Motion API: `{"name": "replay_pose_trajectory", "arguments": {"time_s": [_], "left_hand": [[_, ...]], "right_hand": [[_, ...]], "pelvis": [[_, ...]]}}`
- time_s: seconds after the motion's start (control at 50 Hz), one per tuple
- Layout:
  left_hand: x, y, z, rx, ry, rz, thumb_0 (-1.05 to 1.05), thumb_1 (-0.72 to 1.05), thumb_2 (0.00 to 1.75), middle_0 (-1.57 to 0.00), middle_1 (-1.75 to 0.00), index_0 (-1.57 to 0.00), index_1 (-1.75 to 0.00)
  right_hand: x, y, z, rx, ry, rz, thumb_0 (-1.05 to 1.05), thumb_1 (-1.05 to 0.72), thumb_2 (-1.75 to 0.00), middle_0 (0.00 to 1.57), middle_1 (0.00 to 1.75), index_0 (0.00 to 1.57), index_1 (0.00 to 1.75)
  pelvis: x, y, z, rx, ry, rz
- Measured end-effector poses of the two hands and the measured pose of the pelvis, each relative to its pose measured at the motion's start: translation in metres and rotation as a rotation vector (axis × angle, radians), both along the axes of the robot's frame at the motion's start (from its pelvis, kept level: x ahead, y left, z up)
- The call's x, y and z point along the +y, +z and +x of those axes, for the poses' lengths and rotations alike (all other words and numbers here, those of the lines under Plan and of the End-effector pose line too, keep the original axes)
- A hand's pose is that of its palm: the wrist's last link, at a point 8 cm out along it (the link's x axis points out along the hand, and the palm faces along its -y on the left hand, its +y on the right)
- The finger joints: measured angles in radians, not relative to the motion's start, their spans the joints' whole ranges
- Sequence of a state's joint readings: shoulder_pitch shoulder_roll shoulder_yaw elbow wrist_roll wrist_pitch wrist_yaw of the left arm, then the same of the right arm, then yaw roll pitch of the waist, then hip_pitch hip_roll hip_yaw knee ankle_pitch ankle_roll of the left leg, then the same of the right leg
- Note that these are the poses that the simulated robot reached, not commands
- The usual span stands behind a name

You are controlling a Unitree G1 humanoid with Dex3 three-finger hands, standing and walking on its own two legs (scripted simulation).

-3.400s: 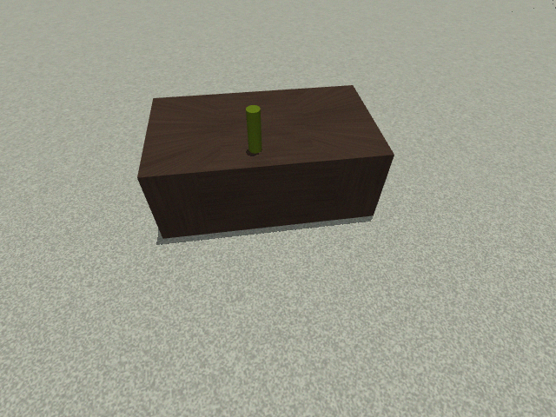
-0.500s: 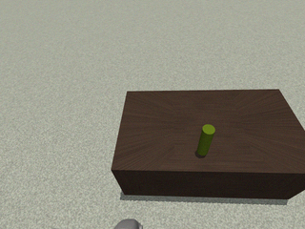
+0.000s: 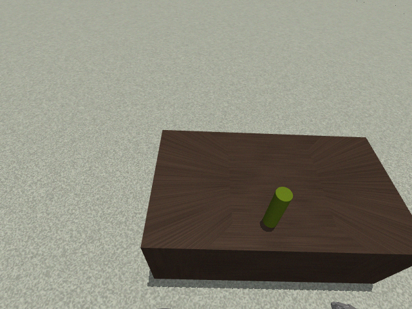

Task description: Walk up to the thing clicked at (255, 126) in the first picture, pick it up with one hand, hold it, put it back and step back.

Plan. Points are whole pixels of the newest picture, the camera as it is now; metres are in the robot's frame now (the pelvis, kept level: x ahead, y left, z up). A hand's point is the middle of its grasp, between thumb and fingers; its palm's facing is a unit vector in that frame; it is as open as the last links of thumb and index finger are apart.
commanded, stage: walk up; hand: right
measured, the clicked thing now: (276, 208) +0.49 -0.22 -0.28
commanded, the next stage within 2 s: stand in 1.00 s
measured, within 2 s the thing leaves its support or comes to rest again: neither
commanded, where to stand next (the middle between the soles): +0.06 -0.01 m, yaw +1 degrees
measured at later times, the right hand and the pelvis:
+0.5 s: hand out of the picture +0.09 -0.26 -0.13, palm faces +0.01 +0.94 -0.35, open 7.4 cm; pelvis +0.01 +0.00 +0.02, yaw -1 degrees
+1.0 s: hand out of the picture +0.11 -0.26 -0.14, palm faces +0.02 +0.94 -0.34, open 7.4 cm; pelvis +0.03 +0.00 +0.02, yaw -1 degrees
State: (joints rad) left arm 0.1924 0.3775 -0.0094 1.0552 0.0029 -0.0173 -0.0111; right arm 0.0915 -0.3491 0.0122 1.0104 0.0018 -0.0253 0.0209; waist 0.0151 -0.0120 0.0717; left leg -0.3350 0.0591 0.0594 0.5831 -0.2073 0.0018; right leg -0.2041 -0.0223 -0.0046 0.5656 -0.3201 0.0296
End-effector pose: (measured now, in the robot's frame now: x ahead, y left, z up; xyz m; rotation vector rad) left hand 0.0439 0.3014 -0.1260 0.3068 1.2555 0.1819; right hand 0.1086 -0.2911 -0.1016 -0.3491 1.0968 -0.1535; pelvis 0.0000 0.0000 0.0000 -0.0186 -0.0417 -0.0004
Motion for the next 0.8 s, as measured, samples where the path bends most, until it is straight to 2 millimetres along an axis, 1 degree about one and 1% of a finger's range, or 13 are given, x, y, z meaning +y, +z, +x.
{"name": "replay_pose_trajectory", "arguments": {"time_s": [0.12,0.22,0.32,0.44,0.56,0.64,0.72,0.8], "left_hand": [[0.001,0.010,0.011,-0.001,0.012,0.015,0.01,0.91,0.90,-0.21,-0.30,-0.20,-0.30],[0.001,0.017,0.024,-0.011,0.006,0.025,0.01,0.91,0.90,-0.21,-0.30,-0.20,-0.30],[-0.002,0.021,0.036,-0.021,-0.006,0.023,0.00,0.91,0.90,-0.21,-0.30,-0.20,-0.30],[-0.007,0.021,0.047,-0.029,-0.016,0.008,0.00,0.91,0.90,-0.21,-0.30,-0.20,-0.30],[-0.011,0.019,0.052,-0.018,-0.025,-0.004,0.00,0.91,0.90,-0.21,-0.30,-0.20,-0.30],[-0.013,0.018,0.053,-0.005,-0.024,-0.008,0.00,0.91,0.90,-0.21,-0.30,-0.20,-0.30],[-0.013,0.018,0.054,0.002,-0.020,-0.008,0.00,0.91,0.90,-0.21,-0.30,-0.20,-0.30],[-0.013,0.018,0.056,0.004,-0.017,-0.005,0.00,0.91,0.90,-0.21,-0.30,-0.20,-0.30]], "right_hand": [[-0.001,0.001,0.008,0.012,-0.011,0.012,0.01,-0.90,-0.89,0.20,0.30,0.20,0.30],[-0.006,0.002,0.008,0.024,-0.035,0.014,0.01,-0.90,-0.89,0.20,0.30,0.20,0.30],[-0.011,0.004,0.001,0.045,-0.059,0.012,0.01,-0.90,-0.89,0.20,0.30,0.20,0.30],[-0.015,0.005,-0.014,0.081,-0.086,0.003,0.01,-0.90,-0.89,0.20,0.30,0.20,0.30],[-0.016,0.003,-0.029,0.123,-0.107,0.000,0.01,-0.90,-0.89,0.20,0.30,0.20,0.30],[-0.015,0.002,-0.034,0.139,-0.117,0.001,0.01,-0.90,-0.89,0.20,0.30,0.20,0.30],[-0.014,0.001,-0.034,0.146,-0.120,0.004,0.01,-0.90,-0.89,0.20,0.30,0.20,0.30],[-0.013,0.001,-0.029,0.139,-0.119,0.008,0.01,-0.90,-0.89,0.20,0.30,0.20,0.30]], "pelvis": [[-0.001,0.007,0.005,-0.004,-0.001,0.004],[-0.002,0.011,0.007,-0.008,-0.005,0.006],[-0.003,0.014,0.008,-0.008,-0.008,0.007],[-0.004,0.016,0.011,-0.005,-0.010,0.009],[-0.004,0.017,0.014,0.004,-0.009,0.010],[-0.004,0.018,0.017,0.007,-0.010,0.012],[-0.004,0.018,0.019,0.009,-0.011,0.013],[-0.004,0.018,0.021,0.010,-0.011,0.014]]}}
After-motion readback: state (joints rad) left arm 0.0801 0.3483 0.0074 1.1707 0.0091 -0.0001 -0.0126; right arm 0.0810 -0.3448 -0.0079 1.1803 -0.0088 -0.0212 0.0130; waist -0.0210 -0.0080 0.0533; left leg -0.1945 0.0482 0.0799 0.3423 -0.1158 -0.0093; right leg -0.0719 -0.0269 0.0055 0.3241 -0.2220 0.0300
